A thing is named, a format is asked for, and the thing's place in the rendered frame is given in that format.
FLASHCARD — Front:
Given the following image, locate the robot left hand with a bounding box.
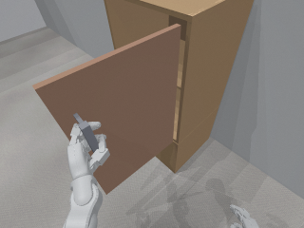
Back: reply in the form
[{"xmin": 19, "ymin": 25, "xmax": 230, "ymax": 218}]
[{"xmin": 66, "ymin": 122, "xmax": 110, "ymax": 180}]

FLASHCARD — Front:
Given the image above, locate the cupboard door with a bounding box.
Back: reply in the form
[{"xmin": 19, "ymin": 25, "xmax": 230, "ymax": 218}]
[{"xmin": 32, "ymin": 24, "xmax": 181, "ymax": 194}]

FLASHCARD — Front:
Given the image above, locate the handle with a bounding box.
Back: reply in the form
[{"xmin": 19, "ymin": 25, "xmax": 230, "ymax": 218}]
[{"xmin": 73, "ymin": 113, "xmax": 99, "ymax": 153}]

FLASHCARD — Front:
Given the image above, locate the left robot forearm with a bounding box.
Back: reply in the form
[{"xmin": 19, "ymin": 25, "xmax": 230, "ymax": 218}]
[{"xmin": 63, "ymin": 175, "xmax": 103, "ymax": 228}]

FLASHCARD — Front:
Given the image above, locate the robot right hand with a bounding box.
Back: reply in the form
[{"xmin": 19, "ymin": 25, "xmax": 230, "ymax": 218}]
[{"xmin": 230, "ymin": 204, "xmax": 259, "ymax": 228}]

